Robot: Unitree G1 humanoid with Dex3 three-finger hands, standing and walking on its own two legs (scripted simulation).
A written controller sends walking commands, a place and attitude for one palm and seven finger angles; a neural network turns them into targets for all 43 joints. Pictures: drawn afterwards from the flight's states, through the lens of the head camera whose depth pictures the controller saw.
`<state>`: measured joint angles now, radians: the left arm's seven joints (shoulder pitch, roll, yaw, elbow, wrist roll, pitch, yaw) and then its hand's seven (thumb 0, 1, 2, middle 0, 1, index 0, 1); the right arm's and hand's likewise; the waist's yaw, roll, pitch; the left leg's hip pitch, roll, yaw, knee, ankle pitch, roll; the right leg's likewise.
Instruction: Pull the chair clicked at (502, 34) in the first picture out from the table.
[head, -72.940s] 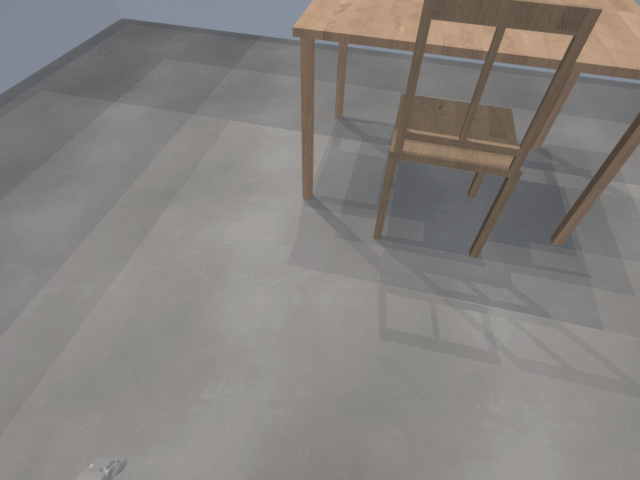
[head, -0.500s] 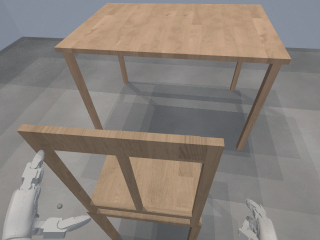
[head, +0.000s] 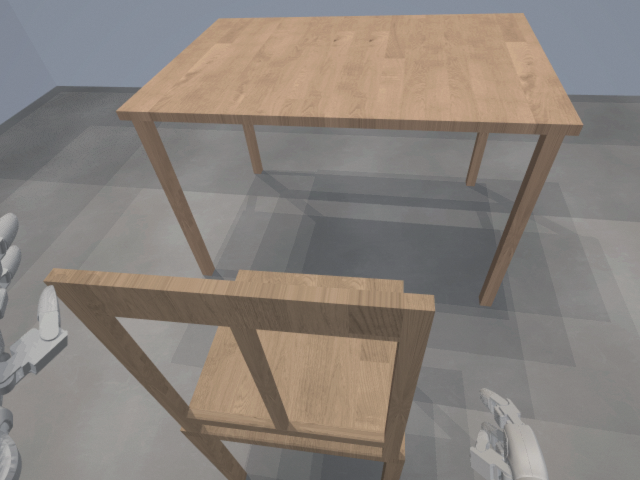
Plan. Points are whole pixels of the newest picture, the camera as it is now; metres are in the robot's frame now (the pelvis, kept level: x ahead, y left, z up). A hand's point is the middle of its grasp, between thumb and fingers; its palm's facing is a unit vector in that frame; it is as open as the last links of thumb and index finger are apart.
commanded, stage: draw the hand back to the body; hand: left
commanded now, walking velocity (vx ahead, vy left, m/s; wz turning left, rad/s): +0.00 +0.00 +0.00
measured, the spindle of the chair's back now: (265, 383) +0.26 +0.13 -0.06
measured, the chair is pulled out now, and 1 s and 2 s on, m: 0.54 0.54 0.54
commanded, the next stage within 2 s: step back with the hand held close in 0.28 s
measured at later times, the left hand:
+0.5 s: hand (56, 330) +0.20 +0.27 +0.17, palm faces +0.46 -0.76 -0.46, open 7.4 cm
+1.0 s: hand (26, 394) +0.14 +0.27 +0.16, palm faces +0.43 -0.76 -0.49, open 7.4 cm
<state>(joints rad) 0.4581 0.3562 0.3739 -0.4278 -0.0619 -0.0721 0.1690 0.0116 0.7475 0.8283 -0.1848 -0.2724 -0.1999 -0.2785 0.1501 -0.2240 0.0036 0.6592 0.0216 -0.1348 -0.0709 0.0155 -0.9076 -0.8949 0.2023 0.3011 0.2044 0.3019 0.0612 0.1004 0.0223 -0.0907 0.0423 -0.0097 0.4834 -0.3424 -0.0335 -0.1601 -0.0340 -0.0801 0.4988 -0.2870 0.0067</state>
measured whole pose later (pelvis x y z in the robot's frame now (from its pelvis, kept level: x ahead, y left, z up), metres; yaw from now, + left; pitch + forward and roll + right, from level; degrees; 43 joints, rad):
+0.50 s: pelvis -0.01 +0.01 +0.00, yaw -1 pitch -2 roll -1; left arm 0.46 0.36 0.39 -0.42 -0.06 -0.11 0.14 0.02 0.89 0.90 -0.21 -0.30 -0.21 -0.30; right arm 0.15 -0.23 -0.01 0.64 0.03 -0.11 -0.07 0.02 -0.91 -0.90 0.20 0.30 0.20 0.30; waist 0.05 0.09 0.05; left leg -0.11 0.05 0.01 0.48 -0.33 -0.02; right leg -0.18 -0.03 -0.06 0.46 -0.24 0.01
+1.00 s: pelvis -0.06 +0.01 -0.01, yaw -1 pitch +1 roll -1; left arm 0.56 0.40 0.42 -0.52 -0.05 -0.14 0.18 0.02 0.89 0.90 -0.21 -0.30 -0.21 -0.30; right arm 0.18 -0.20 -0.02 0.61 0.02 -0.06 -0.09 0.02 -0.91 -0.89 0.20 0.30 0.20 0.30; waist 0.02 0.03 0.04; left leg -0.31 0.04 0.01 0.59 -0.29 -0.02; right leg -0.35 -0.03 -0.06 0.52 -0.18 0.01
